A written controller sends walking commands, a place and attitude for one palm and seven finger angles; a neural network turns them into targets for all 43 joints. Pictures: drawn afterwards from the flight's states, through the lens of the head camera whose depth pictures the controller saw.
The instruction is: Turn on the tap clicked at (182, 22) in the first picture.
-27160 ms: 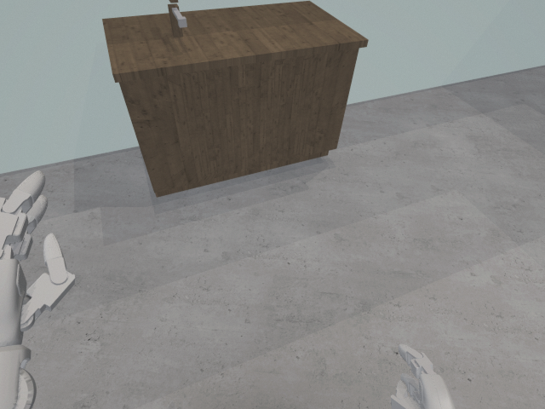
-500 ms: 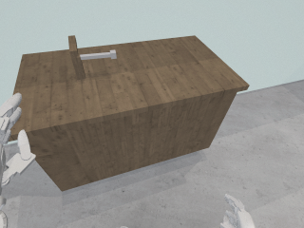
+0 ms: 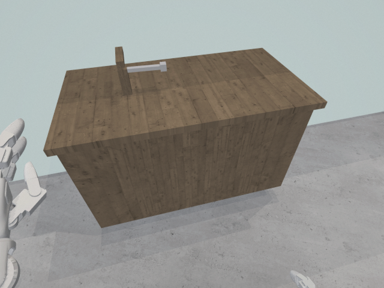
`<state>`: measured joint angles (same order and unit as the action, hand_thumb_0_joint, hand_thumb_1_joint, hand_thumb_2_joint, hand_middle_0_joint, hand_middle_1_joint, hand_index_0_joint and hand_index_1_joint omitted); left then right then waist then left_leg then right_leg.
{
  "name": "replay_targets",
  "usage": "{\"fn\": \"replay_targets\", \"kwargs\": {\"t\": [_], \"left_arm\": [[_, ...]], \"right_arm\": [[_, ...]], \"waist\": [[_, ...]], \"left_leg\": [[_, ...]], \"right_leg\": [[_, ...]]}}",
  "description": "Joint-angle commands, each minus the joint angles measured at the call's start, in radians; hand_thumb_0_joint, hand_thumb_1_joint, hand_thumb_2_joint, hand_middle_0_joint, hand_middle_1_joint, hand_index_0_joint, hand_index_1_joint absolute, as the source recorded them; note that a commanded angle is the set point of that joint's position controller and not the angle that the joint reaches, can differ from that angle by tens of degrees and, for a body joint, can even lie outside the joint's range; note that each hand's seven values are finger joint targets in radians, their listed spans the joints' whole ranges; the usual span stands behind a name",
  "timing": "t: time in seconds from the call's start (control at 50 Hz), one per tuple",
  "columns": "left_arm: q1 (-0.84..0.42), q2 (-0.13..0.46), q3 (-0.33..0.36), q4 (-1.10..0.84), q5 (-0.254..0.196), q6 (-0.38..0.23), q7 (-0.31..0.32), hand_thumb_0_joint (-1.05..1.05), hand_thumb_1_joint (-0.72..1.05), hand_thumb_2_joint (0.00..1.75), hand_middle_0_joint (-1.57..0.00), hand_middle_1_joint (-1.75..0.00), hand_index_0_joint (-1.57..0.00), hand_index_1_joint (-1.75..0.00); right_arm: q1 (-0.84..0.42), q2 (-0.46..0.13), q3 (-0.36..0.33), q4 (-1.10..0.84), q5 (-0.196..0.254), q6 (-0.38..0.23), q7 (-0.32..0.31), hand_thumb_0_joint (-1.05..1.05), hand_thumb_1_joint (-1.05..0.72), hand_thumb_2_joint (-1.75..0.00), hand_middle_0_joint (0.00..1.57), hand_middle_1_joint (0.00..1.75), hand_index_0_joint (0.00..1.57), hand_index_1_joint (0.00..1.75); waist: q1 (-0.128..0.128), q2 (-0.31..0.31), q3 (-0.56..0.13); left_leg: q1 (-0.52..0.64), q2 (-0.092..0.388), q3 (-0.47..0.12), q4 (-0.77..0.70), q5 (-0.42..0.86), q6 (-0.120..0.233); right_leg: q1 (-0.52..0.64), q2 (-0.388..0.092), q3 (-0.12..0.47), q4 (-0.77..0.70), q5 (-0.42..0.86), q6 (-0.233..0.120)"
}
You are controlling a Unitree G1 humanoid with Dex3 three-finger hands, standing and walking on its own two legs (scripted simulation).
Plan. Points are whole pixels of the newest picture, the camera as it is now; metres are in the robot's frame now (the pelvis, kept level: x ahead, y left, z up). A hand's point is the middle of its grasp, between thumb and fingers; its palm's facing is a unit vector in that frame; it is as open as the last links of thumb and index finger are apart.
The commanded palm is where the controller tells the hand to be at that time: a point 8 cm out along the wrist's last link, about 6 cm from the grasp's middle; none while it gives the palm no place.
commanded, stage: stop stepping back and stand still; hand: left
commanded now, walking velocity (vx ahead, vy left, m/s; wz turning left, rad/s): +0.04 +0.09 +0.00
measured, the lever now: (163, 66) +0.89 +0.16 +0.06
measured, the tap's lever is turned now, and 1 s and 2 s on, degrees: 86 86 86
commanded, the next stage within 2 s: stand and check the lever's angle in 0.20 s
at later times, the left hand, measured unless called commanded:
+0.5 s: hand (52, 194) +0.21 +0.23 +0.18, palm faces +0.41 -0.84 -0.36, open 7.4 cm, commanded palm +0.16 +0.28 +0.20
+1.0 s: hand (40, 177) +0.24 +0.26 +0.18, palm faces +0.41 -0.85 -0.34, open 7.4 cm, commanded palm +0.19 +0.30 +0.20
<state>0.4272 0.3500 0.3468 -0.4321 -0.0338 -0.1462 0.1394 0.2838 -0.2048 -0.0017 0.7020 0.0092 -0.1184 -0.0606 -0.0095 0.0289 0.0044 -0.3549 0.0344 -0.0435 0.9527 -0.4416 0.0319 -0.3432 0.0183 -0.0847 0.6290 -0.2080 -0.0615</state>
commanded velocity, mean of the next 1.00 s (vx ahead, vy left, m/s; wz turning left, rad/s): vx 0.01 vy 0.01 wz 0.00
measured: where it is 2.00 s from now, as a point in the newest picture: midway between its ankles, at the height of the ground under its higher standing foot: outside the picture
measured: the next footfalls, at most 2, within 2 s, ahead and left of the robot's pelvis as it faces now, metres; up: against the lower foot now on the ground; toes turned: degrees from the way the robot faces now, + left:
left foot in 0.18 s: +0.06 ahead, +0.12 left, +0.00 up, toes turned +1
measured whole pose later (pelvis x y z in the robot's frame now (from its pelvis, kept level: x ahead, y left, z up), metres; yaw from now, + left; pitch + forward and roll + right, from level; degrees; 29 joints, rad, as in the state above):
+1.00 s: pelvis +0.03 +0.02 +0.02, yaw +0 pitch -2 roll -1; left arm 0.46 0.34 0.31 -0.46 -0.05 -0.16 0.16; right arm 0.18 -0.19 0.01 0.60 0.01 -0.09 -0.07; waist 0.01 0.00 0.02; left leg -0.17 0.00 0.03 0.45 -0.26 0.02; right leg -0.20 0.02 0.00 0.40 -0.17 0.00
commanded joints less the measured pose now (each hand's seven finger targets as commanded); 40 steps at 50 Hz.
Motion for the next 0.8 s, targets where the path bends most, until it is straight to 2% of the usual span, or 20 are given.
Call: {"fn": "replay_targets", "kwargs": {"t": [0.0,0.04,0.08,0.1,0.12,0.14,0.16,0.18,0.2,0.24,0.28,0.3,0.32,0.34,0.36,0.42,0.48,0.54,0.6,0.78], "left_arm": [[-0.161,0.218,0.101,-0.283,-0.008,-0.065,-0.001,0.00,0.90,0.90,-0.20,-0.30,-0.20,-0.30],[-0.135,0.220,0.107,-0.307,-0.009,-0.064,0.012,0.00,0.90,0.90,-0.20,-0.30,-0.20,-0.30],[-0.093,0.206,0.103,-0.297,-0.012,-0.054,0.031,0.00,0.90,0.90,-0.20,-0.30,-0.20,-0.30],[-0.090,0.195,0.101,-0.293,-0.014,-0.054,0.038,0.00,0.90,0.90,-0.20,-0.30,-0.20,-0.30],[-0.069,0.180,0.096,-0.272,-0.020,-0.051,0.040,0.00,0.90,0.90,-0.20,-0.30,-0.20,-0.30],[-0.110,0.169,0.092,-0.317,-0.019,-0.062,0.041,0.00,0.90,0.90,-0.20,-0.30,-0.20,-0.30],[-0.133,0.186,0.111,-0.308,-0.004,-0.058,0.047,0.00,0.90,0.90,-0.20,-0.30,-0.20,-0.30],[-0.138,0.189,0.124,-0.240,-0.003,-0.057,0.043,0.00,0.90,0.90,-0.20,-0.30,-0.20,-0.30],[-0.100,0.173,0.115,-0.176,0.001,-0.048,0.036,0.00,0.90,0.90,-0.20,-0.30,-0.20,-0.30],[-0.047,0.146,0.086,-0.165,-0.003,-0.045,0.031,0.00,0.90,0.90,-0.20,-0.30,-0.20,-0.30],[0.005,0.140,0.079,-0.171,-0.005,-0.041,0.029,0.00,0.90,0.90,-0.20,-0.30,-0.20,-0.30],[-0.005,0.138,0.070,-0.179,0.000,-0.047,0.021,0.00,0.90,0.90,-0.20,-0.30,-0.20,-0.30],[-0.001,0.149,0.069,-0.184,0.007,-0.053,0.014,0.00,0.90,0.90,-0.20,-0.30,-0.20,-0.30],[-0.056,0.180,0.094,-0.240,-0.006,-0.062,0.015,0.00,0.90,0.90,-0.20,-0.30,-0.20,-0.30],[-0.065,0.186,0.100,-0.251,-0.008,-0.064,0.020,0.00,0.90,0.90,-0.20,-0.30,-0.20,-0.30],[-0.060,0.221,0.135,-0.304,-0.011,-0.066,0.034,0.00,0.90,0.90,-0.20,-0.30,-0.20,-0.30],[-0.042,0.180,0.109,-0.298,-0.018,-0.080,0.048,0.00,0.90,0.90,-0.20,-0.30,-0.20,-0.30],[-0.047,0.155,0.090,-0.234,-0.011,-0.073,0.046,0.00,0.90,0.90,-0.20,-0.30,-0.20,-0.30],[-0.053,0.133,0.066,-0.204,-0.010,-0.073,0.042,0.00,0.90,0.90,-0.20,-0.30,-0.20,-0.30],[-0.018,0.162,0.089,-0.248,-0.017,-0.078,0.041,0.00,0.90,0.90,-0.20,-0.30,-0.20,-0.30]], "right_arm": [[-0.147,-0.107,-0.047,-0.145,-0.004,-0.054,0.000,0.00,-0.90,-0.90,0.20,0.30,0.20,0.30],[-0.160,-0.089,-0.030,-0.162,-0.007,-0.051,-0.016,0.00,-0.90,-0.90,0.20,0.30,0.20,0.30],[-0.166,-0.084,-0.024,-0.177,-0.011,-0.056,-0.031,0.00,-0.90,-0.90,0.20,0.30,0.20,0.30],[-0.160,-0.093,-0.024,-0.184,-0.015,-0.058,-0.037,0.00,-0.90,-0.90,0.20,0.30,0.20,0.30],[-0.162,-0.107,-0.027,-0.202,-0.016,-0.060,-0.043,0.00,-0.90,-0.90,0.20,0.30,0.20,0.30],[-0.162,-0.145,-0.034,-0.214,-0.021,-0.060,-0.039,0.00,-0.90,-0.90,0.20,0.30,0.20,0.30],[-0.147,-0.142,-0.038,-0.213,-0.013,-0.063,-0.032,0.00,-0.90,-0.90,0.20,0.30,0.20,0.30],[-0.130,-0.117,-0.045,-0.205,-0.002,-0.070,-0.025,0.00,-0.90,-0.90,0.20,0.30,0.20,0.30],[-0.138,-0.108,-0.042,-0.195,0.002,-0.074,-0.012,0.00,-0.90,-0.90,0.20,0.30,0.20,0.30],[-0.146,-0.100,-0.032,-0.196,0.010,-0.082,-0.003,0.00,-0.90,-0.90,0.20,0.30,0.20,0.30],[-0.159,-0.118,-0.028,-0.211,0.007,-0.074,-0.004,0.00,-0.90,-0.90,0.20,0.30,0.20,0.30],[-0.164,-0.124,-0.036,-0.216,0.003,-0.070,-0.003,0.00,-0.90,-0.90,0.20,0.30,0.20,0.30],[-0.172,-0.120,-0.041,-0.224,0.002,-0.066,0.002,0.00,-0.90,-0.90,0.20,0.30,0.20,0.30],[-0.191,-0.104,-0.037,-0.232,0.004,-0.065,0.005,0.00,-0.90,-0.90,0.20,0.30,0.20,0.30],[-0.153,-0.097,-0.051,-0.209,0.009,-0.063,0.007,0.00,-0.90,-0.90,0.20,0.30,0.20,0.30],[-0.171,-0.100,-0.046,-0.213,0.006,-0.054,0.000,0.00,-0.90,-0.90,0.20,0.30,0.20,0.30],[-0.185,-0.114,-0.043,-0.216,-0.004,-0.049,-0.017,0.00,-0.90,-0.90,0.20,0.30,0.20,0.30],[-0.195,-0.115,-0.037,-0.220,0.002,-0.042,-0.027,0.00,-0.90,-0.90,0.20,0.30,0.20,0.30],[-0.194,-0.123,-0.043,-0.226,0.004,-0.045,-0.023,0.00,-0.90,-0.90,0.20,0.30,0.20,0.30],[-0.201,-0.120,-0.039,-0.247,-0.003,-0.031,-0.017,0.00,-0.90,-0.90,0.20,0.30,0.20,0.30]], "waist": [[-0.028,-0.157,-0.017],[-0.021,-0.132,-0.033],[-0.013,-0.143,-0.059],[-0.018,-0.083,-0.063],[-0.023,0.019,-0.043],[-0.017,0.239,-0.022],[-0.016,0.330,-0.034],[-0.032,0.256,0.021],[-0.022,0.180,0.069],[0.003,0.106,0.046],[0.018,0.047,-0.015],[0.011,-0.032,-0.017],[-0.004,-0.102,-0.023],[-0.013,-0.137,-0.047],[-0.003,-0.198,-0.096],[-0.001,-0.131,-0.084],[0.004,0.022,-0.098],[0.007,0.061,-0.050],[0.010,-0.003,-0.072],[0.016,0.031,-0.106]], "left_leg": [[-0.072,0.017,0.022,0.183,0.086,-0.007],[0.095,0.017,0.076,-0.044,0.055,0.006],[0.212,-0.013,0.120,-0.270,0.017,0.020],[0.244,-0.027,0.131,-0.391,0.008,0.024],[0.238,0.003,0.056,-0.535,-0.052,0.045],[0.214,0.132,-0.184,-0.682,-0.189,0.105],[0.161,0.256,-0.319,-0.778,-0.211,0.166],[0.049,0.296,-0.394,-0.829,-0.284,0.196],[0.013,0.275,-0.337,-0.809,-0.223,0.182],[0.034,0.209,-0.177,-0.726,-0.021,0.119],[0.019,0.143,-0.086,-0.575,0.116,0.072],[-0.019,0.081,-0.018,-0.466,0.136,0.040],[-0.059,0.015,0.023,-0.351,0.124,0.011],[-0.046,-0.015,0.055,-0.276,0.083,-0.007],[-0.010,-0.027,0.045,-0.206,0.042,-0.014],[0.030,0.003,0.008,-0.281,0.086,-0.006],[0.194,0.032,-0.027,-0.546,0.246,0.010],[0.139,0.082,-0.089,-0.599,0.254,0.028],[0.134,0.059,-0.054,-0.568,0.282,0.016],[0.162,0.057,-0.034,-0.580,0.389,0.000]], "right_leg": [[-0.127,-0.310,0.442,-0.456,-0.535,-0.110],[-0.210,-0.274,0.302,-0.429,-0.499,-0.081],[-0.185,-0.254,0.277,-0.400,-0.526,-0.067],[-0.155,-0.225,0.259,-0.354,-0.533,-0.055],[-0.129,-0.170,0.220,-0.231,-0.495,-0.031],[-0.157,-0.044,0.149,0.001,-0.407,0.014],[-0.162,0.056,0.028,0.304,-0.318,0.067],[-0.186,0.014,0.110,0.441,-0.268,0.069],[-0.201,-0.028,0.141,0.421,-0.221,0.066],[-0.072,-0.061,0.099,0.128,-0.212,0.072],[0.160,-0.019,0.042,-0.189,-0.057,0.075],[0.222,-0.043,0.092,-0.278,0.023,0.061],[0.214,-0.149,0.271,-0.327,0.032,0.007],[0.164,-0.254,0.422,-0.374,0.005,-0.043],[0.153,-0.285,0.473,-0.413,-0.145,-0.060],[0.159,-0.282,0.399,-0.354,0.026,-0.082],[0.120,-0.147,0.243,-0.262,-0.007,0.001],[0.134,-0.064,0.164,-0.231,0.026,0.047],[0.189,-0.073,0.173,-0.254,0.099,0.045],[0.220,-0.074,0.162,-0.247,0.201,0.038]]}}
